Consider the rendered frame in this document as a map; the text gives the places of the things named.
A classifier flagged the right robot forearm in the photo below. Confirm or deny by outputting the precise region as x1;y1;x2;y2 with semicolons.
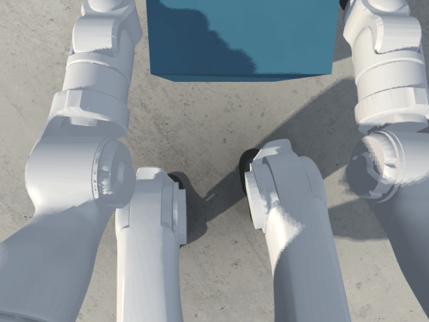
343;0;429;135

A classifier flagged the left robot thigh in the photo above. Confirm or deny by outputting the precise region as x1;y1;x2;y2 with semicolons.
117;179;187;322

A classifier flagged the left robot forearm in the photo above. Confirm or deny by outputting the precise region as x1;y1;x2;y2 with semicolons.
25;0;143;194

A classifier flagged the left robot upper arm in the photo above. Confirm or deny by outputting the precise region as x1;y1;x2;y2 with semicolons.
0;136;136;322

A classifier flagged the right robot shin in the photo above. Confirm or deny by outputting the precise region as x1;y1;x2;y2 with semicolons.
252;139;327;206

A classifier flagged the carton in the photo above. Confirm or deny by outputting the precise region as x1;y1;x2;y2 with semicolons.
146;0;340;82

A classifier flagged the right robot upper arm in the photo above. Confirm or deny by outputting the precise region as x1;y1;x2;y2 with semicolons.
346;130;429;318

